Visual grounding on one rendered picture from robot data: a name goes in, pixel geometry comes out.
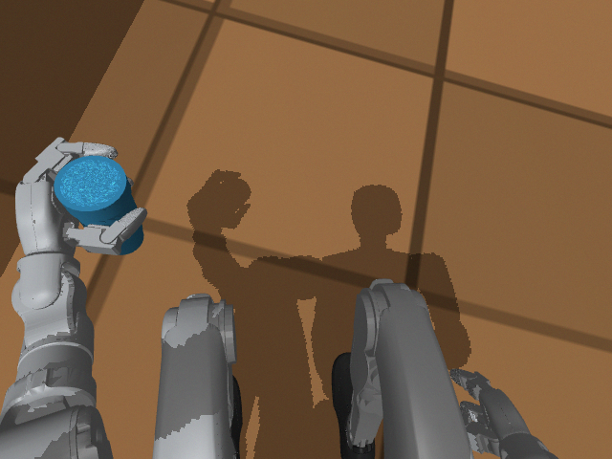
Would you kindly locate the cup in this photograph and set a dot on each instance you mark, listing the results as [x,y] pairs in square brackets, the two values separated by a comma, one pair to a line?
[95,190]

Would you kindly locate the right robot hand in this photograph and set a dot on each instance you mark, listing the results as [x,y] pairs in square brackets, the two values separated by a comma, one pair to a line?
[494,419]

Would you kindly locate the right robot arm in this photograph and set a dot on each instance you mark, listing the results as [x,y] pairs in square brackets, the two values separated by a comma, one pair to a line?
[523,446]

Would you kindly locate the right robot foot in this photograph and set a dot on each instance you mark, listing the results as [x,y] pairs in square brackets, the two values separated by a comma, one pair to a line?
[342,391]

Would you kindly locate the left robot hand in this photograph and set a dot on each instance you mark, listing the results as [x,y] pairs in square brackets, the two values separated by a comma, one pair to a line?
[44,224]

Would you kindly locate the left robot arm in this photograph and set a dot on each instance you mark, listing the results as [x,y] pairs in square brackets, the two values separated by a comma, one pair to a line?
[50,411]

